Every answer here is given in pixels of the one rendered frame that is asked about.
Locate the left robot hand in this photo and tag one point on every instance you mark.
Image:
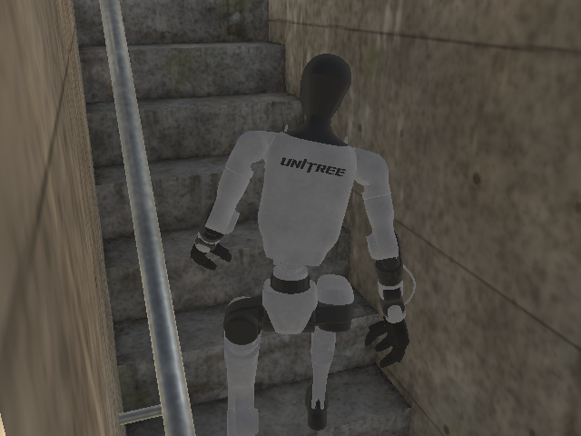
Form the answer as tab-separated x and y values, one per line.
200	258

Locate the robot head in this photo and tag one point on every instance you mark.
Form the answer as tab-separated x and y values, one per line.
324	82

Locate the robot right upper arm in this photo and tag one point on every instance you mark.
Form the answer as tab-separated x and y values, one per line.
373	174

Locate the right robot forearm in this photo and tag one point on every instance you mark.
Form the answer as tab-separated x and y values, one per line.
390	283

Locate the robot right shin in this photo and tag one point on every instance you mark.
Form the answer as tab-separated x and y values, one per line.
322	351

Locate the robot left upper arm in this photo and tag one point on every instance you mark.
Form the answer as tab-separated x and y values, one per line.
250	148

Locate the right robot hand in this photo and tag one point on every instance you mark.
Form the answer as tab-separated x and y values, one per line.
397	337

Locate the left robot forearm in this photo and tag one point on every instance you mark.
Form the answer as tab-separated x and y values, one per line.
207	239

